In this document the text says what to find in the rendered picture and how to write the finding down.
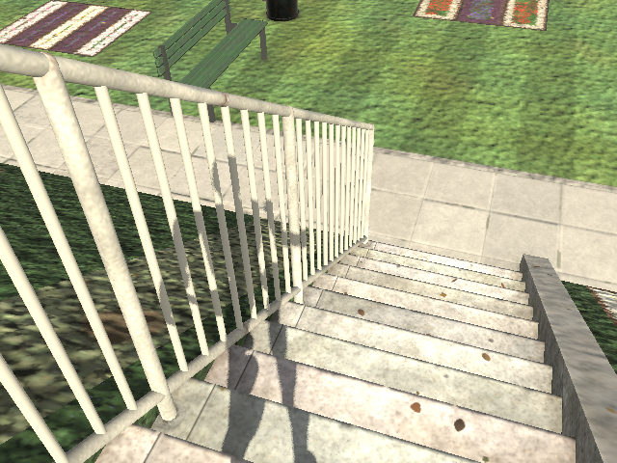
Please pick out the stairs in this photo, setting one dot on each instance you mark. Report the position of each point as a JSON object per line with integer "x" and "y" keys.
{"x": 396, "y": 356}

